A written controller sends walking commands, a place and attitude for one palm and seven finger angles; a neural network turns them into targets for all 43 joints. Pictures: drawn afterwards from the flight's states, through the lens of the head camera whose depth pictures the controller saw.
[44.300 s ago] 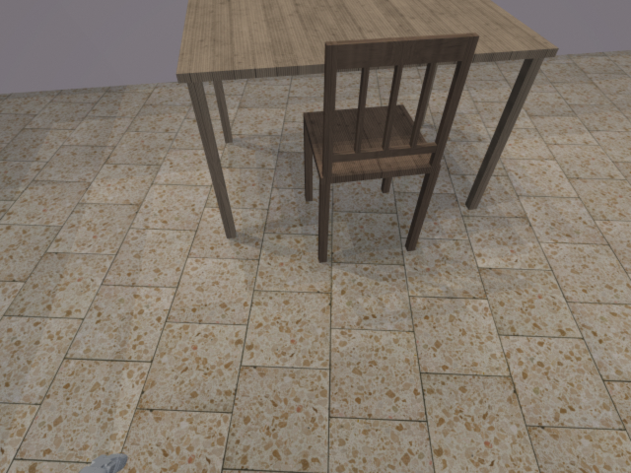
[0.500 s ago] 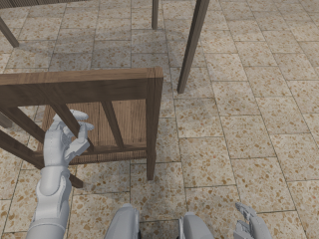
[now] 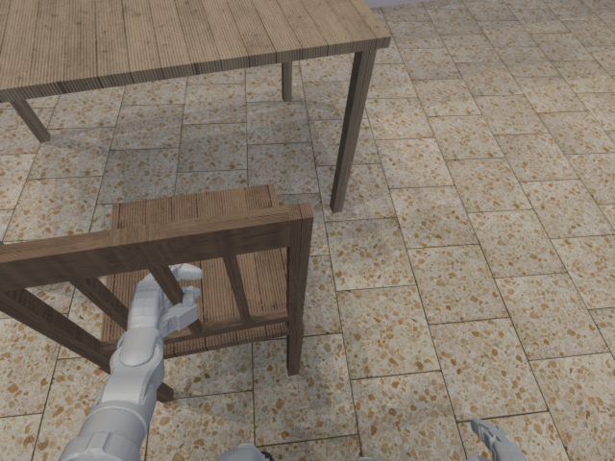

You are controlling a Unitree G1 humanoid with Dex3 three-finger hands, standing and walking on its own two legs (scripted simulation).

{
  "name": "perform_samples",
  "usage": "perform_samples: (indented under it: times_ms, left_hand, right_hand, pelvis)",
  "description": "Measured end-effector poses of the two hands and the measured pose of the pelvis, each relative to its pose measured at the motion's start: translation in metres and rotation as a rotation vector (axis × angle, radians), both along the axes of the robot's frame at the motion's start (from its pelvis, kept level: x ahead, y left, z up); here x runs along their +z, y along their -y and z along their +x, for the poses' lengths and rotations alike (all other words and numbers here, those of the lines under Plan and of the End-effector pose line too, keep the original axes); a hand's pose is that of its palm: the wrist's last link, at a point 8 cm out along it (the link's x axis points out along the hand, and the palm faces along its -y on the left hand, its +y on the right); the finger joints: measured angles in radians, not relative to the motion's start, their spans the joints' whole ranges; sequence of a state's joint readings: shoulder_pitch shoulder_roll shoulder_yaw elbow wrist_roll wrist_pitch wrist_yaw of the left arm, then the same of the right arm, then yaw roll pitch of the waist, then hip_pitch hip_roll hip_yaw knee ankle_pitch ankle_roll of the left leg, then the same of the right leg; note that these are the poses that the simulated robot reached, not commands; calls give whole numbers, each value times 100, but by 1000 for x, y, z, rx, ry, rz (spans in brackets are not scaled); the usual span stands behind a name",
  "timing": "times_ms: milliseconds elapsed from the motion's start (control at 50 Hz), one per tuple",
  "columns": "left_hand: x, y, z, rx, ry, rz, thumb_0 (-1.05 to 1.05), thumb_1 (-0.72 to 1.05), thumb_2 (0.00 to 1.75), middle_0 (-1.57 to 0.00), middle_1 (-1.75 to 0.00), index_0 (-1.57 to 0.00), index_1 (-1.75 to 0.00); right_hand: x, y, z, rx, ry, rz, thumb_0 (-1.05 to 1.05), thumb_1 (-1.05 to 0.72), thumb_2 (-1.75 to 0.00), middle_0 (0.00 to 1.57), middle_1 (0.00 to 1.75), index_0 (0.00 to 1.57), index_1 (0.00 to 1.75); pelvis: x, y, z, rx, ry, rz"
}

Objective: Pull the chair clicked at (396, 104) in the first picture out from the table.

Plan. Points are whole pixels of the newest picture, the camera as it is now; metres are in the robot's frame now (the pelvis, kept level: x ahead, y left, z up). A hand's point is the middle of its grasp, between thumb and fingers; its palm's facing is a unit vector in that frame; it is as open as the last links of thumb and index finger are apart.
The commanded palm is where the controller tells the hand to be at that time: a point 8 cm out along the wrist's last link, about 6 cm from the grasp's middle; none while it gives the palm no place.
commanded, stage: step backward, pulling the chair out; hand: left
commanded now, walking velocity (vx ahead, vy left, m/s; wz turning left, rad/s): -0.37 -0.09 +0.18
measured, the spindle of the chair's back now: (179, 301) +0.35 +0.19 -0.09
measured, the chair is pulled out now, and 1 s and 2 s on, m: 0.34 0.44 0.59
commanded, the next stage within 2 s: none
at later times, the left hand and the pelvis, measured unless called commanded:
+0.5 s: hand (208, 363) +0.25 +0.13 -0.06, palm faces +0.11 -0.98 -0.17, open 4.9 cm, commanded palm +0.23 +0.18 -0.06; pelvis -0.06 -0.02 +0.00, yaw +3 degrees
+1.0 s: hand (207, 377) +0.23 +0.13 -0.06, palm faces +0.07 -0.98 -0.17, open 5.0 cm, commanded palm +0.21 +0.18 -0.06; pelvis -0.08 -0.02 +0.00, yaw +5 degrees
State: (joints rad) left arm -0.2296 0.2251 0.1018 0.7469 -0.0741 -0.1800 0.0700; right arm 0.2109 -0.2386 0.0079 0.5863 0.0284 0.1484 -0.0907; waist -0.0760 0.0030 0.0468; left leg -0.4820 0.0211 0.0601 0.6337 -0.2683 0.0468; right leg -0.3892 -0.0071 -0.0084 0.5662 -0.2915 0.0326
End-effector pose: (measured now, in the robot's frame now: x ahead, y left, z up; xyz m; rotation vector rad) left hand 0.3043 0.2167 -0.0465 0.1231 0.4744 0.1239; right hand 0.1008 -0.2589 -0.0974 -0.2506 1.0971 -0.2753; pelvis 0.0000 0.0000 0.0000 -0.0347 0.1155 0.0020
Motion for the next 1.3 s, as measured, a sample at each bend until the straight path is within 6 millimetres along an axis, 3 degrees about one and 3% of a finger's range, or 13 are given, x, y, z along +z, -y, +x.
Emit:
perform_samples:
  times_ms: [220,380,500,600,740,860,1020,1180,1300]
  left_hand:
    - [2,21,-50,30,-24,0,4,78,82,-30,-113,-49,-144]
    - [2,33,-73,47,-36,10,4,77,83,-32,-112,-49,-144]
    - [2,35,-79,22,-33,16,3,77,82,-31,-113,-49,-144]
    - [2,34,-79,-7,-26,21,2,76,81,-31,-114,-49,-144]
    - [2,35,-85,8,-17,32,2,75,83,-31,-116,-49,-144]
    - [2,37,-96,31,-15,37,3,74,84,-33,-117,-49,-144]
    - [2,35,-95,-20,-21,26,2,75,83,-29,-120,-49,-144]
    - [3,37,-102,6,-26,28,3,75,83,-30,-119,-49,-144]
    - [3,40,-118,12,-18,36,2,75,83,-31,-120,-49,-144]
  right_hand:
    - [-13,-1,-23,37,0,65,1,-91,-90,20,30,20,30]
    - [-14,13,-34,48,37,53,1,-91,-90,20,30,20,30]
    - [-9,23,-46,41,46,2,1,-91,-90,20,30,20,30]
    - [-5,18,-54,52,49,-7,1,-91,-90,20,30,20,30]
    - [-16,7,-61,76,60,53,1,-91,-90,20,30,20,30]
    - [-21,10,-68,72,36,61,1,-90,-90,20,30,20,30]
    - [-16,10,-63,110,-4,-5,1,-91,-90,20,30,20,30]
    - [-14,-4,-53,137,72,78,1,-91,-90,20,30,20,30]
    - [-14,7,-66,111,89,56,1,-90,-90,20,30,21,30]
  pelvis:
    - [4,20,-28,17,50,-1]
    - [3,28,-48,37,79,1]
    - [2,20,-57,49,103,3]
    - [1,18,-65,42,99,11]
    - [-3,29,-76,46,111,4]
    - [-2,30,-75,56,101,18]
    - [0,15,-80,77,88,34]
    - [1,30,-95,71,94,14]
    - [-2,32,-108,95,87,10]
